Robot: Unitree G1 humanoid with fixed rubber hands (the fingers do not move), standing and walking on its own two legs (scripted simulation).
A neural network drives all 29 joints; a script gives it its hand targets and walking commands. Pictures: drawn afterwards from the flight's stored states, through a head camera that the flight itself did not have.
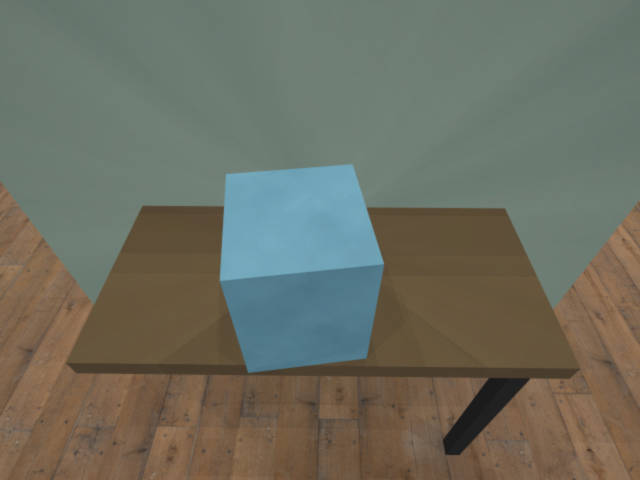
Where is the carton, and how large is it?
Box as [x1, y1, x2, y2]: [220, 164, 383, 372]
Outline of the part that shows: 352,164 226,174 220,283 248,372 366,357 383,268 383,262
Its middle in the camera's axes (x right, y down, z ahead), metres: -0.03 +0.05 +0.63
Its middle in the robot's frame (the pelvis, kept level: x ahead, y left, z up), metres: +0.45 +0.06 -0.02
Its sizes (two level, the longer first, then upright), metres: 0.210 0.200 0.250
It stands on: a table, 0.63 m high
